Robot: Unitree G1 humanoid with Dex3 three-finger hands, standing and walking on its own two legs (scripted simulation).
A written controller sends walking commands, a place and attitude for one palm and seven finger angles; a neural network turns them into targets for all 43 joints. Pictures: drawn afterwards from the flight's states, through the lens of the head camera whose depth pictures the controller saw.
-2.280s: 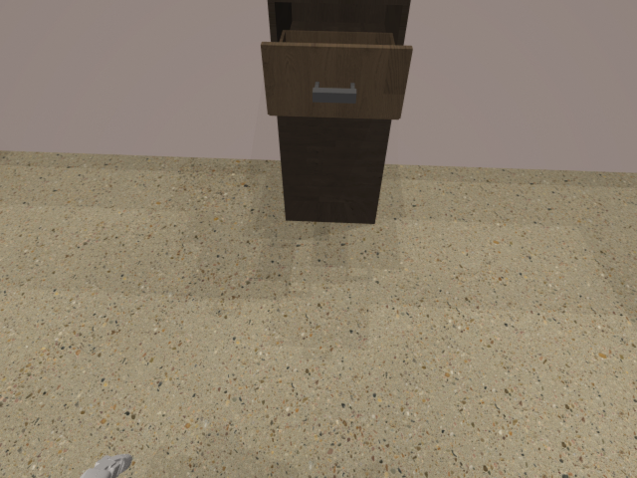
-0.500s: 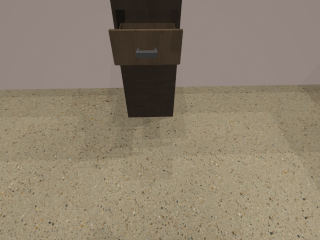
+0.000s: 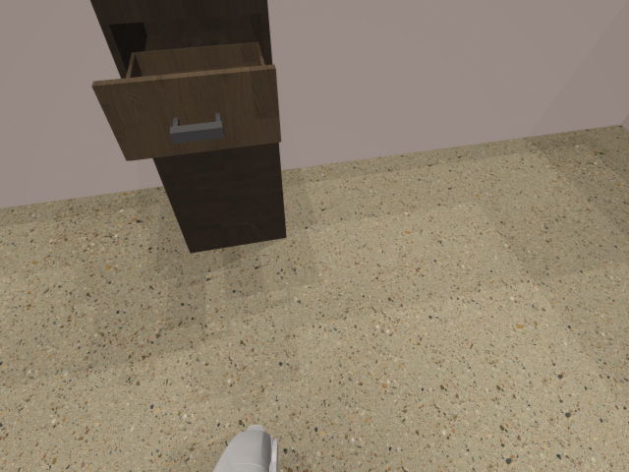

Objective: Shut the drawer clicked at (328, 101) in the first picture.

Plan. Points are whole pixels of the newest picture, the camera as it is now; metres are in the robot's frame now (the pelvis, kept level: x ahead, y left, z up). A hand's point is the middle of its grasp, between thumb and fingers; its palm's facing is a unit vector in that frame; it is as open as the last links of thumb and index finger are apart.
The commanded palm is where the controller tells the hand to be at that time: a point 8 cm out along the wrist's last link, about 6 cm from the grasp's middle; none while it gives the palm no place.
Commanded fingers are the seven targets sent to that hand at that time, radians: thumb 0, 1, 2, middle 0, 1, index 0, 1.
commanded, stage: walk to a spot facing it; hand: left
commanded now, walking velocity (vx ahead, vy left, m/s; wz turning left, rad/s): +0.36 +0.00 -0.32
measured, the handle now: (197, 126) +0.73 +0.33 +0.02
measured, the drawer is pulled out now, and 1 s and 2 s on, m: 0.30 0.30 0.30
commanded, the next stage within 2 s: turn to face it in 0.66 s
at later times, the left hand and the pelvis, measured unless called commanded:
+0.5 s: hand (197, 352) +0.32 +0.25 -0.17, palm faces -0.19 -0.96 -0.19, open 7.4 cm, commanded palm none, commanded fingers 0.00 0.90 0.90 -0.20 -0.30 -0.20 -0.30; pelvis +0.18 +0.08 +0.00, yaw -15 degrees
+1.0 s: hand (262, 310) +0.42 +0.15 -0.17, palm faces -0.40 -0.90 -0.19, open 7.3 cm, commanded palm none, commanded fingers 0.00 0.90 0.90 -0.20 -0.30 -0.20 -0.30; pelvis +0.25 +0.04 -0.01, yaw -24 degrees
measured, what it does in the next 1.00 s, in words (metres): walks ahead, turning right: left foot, then right foot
